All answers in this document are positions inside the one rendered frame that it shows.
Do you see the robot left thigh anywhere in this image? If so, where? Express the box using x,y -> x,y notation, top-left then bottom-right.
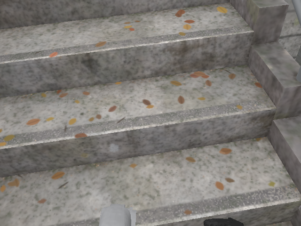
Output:
99,203 -> 136,226

